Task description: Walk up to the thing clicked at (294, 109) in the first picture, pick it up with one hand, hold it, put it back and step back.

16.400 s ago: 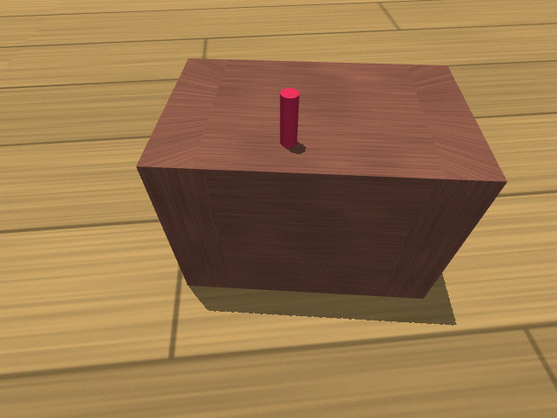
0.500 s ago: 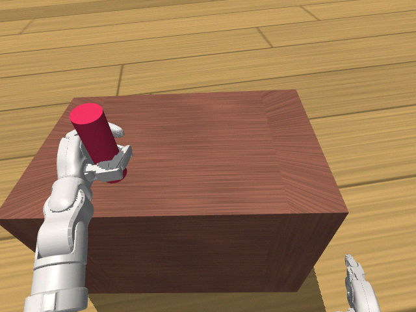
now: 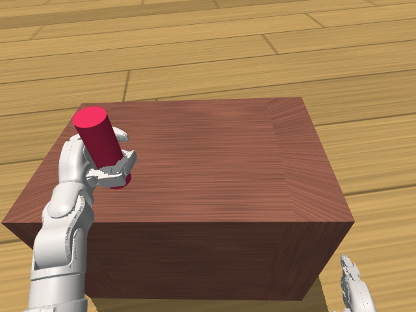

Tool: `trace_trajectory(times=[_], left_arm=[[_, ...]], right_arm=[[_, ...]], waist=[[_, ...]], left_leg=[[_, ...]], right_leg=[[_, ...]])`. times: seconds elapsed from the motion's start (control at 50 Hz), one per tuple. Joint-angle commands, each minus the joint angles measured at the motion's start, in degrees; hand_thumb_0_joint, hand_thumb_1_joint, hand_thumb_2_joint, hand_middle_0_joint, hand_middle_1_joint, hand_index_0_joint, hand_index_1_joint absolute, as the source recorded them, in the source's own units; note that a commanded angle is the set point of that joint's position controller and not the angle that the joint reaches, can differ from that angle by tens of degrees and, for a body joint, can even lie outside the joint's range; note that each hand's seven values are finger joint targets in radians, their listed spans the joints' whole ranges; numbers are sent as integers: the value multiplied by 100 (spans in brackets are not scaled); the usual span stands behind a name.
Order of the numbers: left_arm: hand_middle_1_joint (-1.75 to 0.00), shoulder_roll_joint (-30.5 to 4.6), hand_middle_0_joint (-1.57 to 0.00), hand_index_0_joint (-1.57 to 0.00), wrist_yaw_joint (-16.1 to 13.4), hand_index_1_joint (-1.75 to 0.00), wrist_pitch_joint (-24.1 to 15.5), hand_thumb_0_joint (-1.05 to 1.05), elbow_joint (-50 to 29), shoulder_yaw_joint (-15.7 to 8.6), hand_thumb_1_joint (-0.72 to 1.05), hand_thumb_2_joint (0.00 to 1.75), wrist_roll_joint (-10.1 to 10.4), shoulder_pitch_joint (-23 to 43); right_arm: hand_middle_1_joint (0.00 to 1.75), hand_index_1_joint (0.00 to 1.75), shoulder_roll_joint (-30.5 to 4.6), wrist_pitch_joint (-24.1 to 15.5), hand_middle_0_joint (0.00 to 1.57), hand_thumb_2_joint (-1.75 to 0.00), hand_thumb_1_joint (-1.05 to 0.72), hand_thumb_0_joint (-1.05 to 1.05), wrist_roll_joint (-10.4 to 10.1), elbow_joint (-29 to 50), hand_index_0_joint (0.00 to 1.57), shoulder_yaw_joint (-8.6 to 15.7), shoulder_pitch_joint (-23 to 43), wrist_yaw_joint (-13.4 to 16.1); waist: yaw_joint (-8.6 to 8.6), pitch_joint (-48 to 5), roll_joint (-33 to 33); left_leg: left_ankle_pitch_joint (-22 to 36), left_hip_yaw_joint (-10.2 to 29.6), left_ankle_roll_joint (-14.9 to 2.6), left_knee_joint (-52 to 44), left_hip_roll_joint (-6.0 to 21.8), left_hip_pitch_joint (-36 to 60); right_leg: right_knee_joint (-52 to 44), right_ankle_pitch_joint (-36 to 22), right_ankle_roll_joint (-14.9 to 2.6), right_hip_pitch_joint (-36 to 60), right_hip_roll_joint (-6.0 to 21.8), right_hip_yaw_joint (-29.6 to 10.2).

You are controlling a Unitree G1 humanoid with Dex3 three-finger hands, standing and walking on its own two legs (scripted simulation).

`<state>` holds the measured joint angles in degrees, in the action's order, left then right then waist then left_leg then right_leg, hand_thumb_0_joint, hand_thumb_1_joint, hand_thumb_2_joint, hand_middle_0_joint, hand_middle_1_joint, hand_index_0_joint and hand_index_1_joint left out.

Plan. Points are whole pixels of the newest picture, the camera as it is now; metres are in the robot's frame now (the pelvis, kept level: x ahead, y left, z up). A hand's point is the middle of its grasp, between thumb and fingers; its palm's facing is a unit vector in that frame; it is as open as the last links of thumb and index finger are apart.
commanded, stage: hold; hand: left
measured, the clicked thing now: (106, 152) +0.33 +0.18 +0.20
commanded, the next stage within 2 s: none
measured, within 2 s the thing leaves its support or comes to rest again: neither
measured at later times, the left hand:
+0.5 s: hand (115, 157) +0.33 +0.17 +0.19, palm faces +0.10 -1.00 +0.01, open 6.3 cm
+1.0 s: hand (114, 154) +0.34 +0.17 +0.19, palm faces +0.11 -0.99 +0.00, open 6.3 cm
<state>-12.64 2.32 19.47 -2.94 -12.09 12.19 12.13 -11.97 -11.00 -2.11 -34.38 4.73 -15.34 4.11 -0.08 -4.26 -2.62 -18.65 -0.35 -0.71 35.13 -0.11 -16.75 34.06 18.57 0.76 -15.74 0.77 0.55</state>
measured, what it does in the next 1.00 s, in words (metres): stands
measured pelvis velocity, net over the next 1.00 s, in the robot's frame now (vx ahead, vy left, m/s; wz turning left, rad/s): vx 0.01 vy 0.00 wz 0.01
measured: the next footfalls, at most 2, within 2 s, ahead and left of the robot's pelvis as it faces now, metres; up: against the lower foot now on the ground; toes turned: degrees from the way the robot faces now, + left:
none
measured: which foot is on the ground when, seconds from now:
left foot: down 0.00-1.00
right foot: down 0.00-1.00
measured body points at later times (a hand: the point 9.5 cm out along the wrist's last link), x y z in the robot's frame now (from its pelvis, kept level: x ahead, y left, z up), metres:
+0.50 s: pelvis +0.00 +0.00 +0.00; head -0.02 -0.02 +0.45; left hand +0.32 +0.22 +0.19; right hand +0.16 -0.26 -0.07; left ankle +0.00 +0.11 -0.73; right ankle -0.01 -0.13 -0.73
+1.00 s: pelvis +0.01 +0.00 +0.01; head -0.02 -0.02 +0.45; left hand +0.32 +0.22 +0.19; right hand +0.17 -0.26 -0.07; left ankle +0.00 +0.11 -0.73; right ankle -0.01 -0.13 -0.73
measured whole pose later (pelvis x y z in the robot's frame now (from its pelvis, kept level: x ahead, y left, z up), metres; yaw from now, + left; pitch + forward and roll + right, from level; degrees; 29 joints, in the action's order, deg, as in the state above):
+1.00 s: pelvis +0.01 +0.00 +0.01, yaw +0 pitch -1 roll +0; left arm -12.9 2.8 23.9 -4.2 -13.7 12.7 12.8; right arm -12.4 -12.1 -2.1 -35.0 5.0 -14.9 3.2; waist -0.1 -3.5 -3.0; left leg -17.1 0.1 -0.4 31.2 -0.1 -13.5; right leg 30.5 17.4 0.4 -12.5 0.8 1.0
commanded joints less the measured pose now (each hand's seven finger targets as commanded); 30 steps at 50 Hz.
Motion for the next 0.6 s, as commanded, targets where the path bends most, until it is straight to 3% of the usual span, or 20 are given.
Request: trace_trajectory(times=[0.0,0.06,0.1,0.12,0.14,0.16,0.18,0.22,0.26,0.3,0.32,0.34,0.4,0.42,0.46,0.52,0.56,0.58], left_arm=[[-142,-1053,-137,-139,-49,-142,-334,0,-1643,-467,55,126,81,2205],[-143,-994,-138,-140,-59,-142,-292,0,-1718,-488,55,126,116,2050],[-143,-858,-137,-139,-24,-142,-268,0,-1868,-382,53,127,134,2107],[-144,-869,-138,-140,-26,-143,-261,0,-1907,-446,51,126,157,2114],[-144,-729,-138,-140,-20,-144,-247,0,-2021,-274,51,127,166,2193],[-144,-870,-138,-140,-53,-144,-226,0,-2000,-393,50,127,152,2190],[-144,-917,-138,-139,-60,-144,-210,0,-1971,-441,50,127,144,2251],[-143,-789,-137,-138,-63,-142,-146,0,-1808,-258,53,128,91,2193],[-143,-972,-137,-138,-96,-143,-115,0,-1708,-431,52,128,67,2258],[-143,-969,-138,-140,-60,-142,-98,0,-1836,-400,58,128,78,2307],[-143,-835,-138,-140,-48,-143,-84,0,-1882,-339,55,127,106,2215],[-144,-863,-138,-140,-49,-143,-81,0,-1930,-326,56,128,110,2257],[-143,-905,-137,-139,-34,-142,-57,0,-1778,-465,56,127,139,2105],[-143,-925,-137,-138,-23,-142,-66,0,-1856,-492,55,128,153,2208],[-144,-833,-137,-138,-62,-143,-50,0,-1839,-407,54,128,147,2228],[-144,-1000,-136,-138,-86,-144,-71,0,-1721,-569,57,130,120,2124],[-145,-1029,-138,-139,-96,-145,-125,0,-1758,-569,58,131,93,2258],[-145,-1008,-137,-139,-89,-144,-140,0,-1846,-546,57,131,89,2232]], right_arm=[[5,5,-795,-335,5,-5,53,0,-39,857,5,323,521,31],[5,5,-980,-356,5,-5,53,0,-31,1019,5,500,536,35],[5,5,-699,-379,5,-5,53,0,-33,1063,5,265,513,9],[5,5,-500,-369,5,-5,53,0,-27,919,5,60,483,-18],[5,5,-603,-404,5,-5,53,0,-33,1036,5,156,662,-14],[5,5,-674,-413,5,-5,53,0,-28,1048,5,211,748,5],[5,5,-891,-438,5,-5,53,0,-13,1268,5,372,764,32],[5,5,-641,-399,5,-5,54,0,-14,909,5,160,597,2],[5,5,-911,-418,5,-5,54,0,-11,878,5,407,713,37],[5,5,-784,-432,5,-5,54,0,-18,912,5,280,702,8],[5,5,-819,-428,5,-5,54,0,-12,994,5,327,585,-1],[5,5,-676,-420,5,-5,54,0,-34,830,5,225,533,-3],[5,5,-823,-472,5,-5,54,0,-32,1041,5,324,655,-6],[5,5,-736,-452,5,-5,54,0,-17,919,5,244,517,-10],[5,5,-741,-454,5,-5,54,0,-13,951,5,239,517,-17],[5,5,-882,-465,5,-5,54,0,-16,1007,5,369,707,-9],[5,5,-686,-439,5,-5,54,0,-30,881,5,220,726,-36],[5,5,-775,-453,5,-5,54,0,-18,1000,5,283,714,-10]], waist=[[-37,-975,-42],[8,-1054,238],[11,-1092,266],[-95,-1075,259],[-31,-973,268],[-78,-1031,137],[32,-1220,314],[7,-932,-24],[-8,-886,41],[-24,-893,-17],[46,-1090,156],[-22,-895,81],[9,-968,308],[13,-1067,246],[10,-1036,236],[-39,-961,257],[-59,-795,125],[-19,-962,203]], left_leg=[[1514,49,28,-526,20,666],[1485,79,13,-554,45,725],[1576,49,-14,-505,22,790],[1631,57,-18,-500,8,722],[1555,63,-2,-539,26,716],[1536,57,-3,-534,9,775],[1573,62,-16,-536,19,891],[1556,68,21,-586,11,765],[1345,91,28,-654,14,779],[1258,68,10,-671,-1,753],[1320,87,0,-666,16,874],[1319,74,-7,-665,0,779],[1404,78,-16,-646,11,859],[1497,75,-13,-628,15,902],[1615,93,6,-641,23,883],[1474,70,-11,-652,-2,820],[1255,20,-23,-685,-46,738],[1326,33,-30,-675,-27,858]], right_leg=[[-489,-1410,-105,97,-83,199],[-526,-1380,-98,150,-113,229],[-549,-1492,-71,175,-87,200],[-547,-1537,-68,254,-72,208],[-535,-1459,-74,166,-88,212],[-554,-1424,-80,174,-81,199],[-575,-1480,-61,260,-81,189],[-567,-1454,-98,168,-66,183],[-621,-1258,-100,105,-81,195],[-674,-1209,-107,128,-73,192],[-666,-1277,-98,227,-85,210],[-681,-1259,-107,146,-84,217],[-677,-1329,-81,188,-96,215],[-677,-1409,-79,230,-90,205],[-639,-1515,-90,265,-89,215],[-692,-1404,-75,274,-70,189],[-781,-1244,-74,172,-39,159],[-762,-1301,-66,235,-44,148]])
